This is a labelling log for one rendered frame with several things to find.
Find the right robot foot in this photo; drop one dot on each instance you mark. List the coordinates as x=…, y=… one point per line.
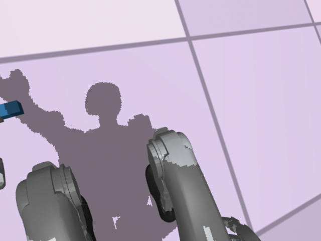
x=168, y=216

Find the small box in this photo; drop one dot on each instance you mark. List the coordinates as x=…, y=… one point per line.
x=11, y=109

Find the left robot foot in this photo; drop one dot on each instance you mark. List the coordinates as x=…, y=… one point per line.
x=88, y=219

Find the right robot hand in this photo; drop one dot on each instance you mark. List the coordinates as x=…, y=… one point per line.
x=244, y=233

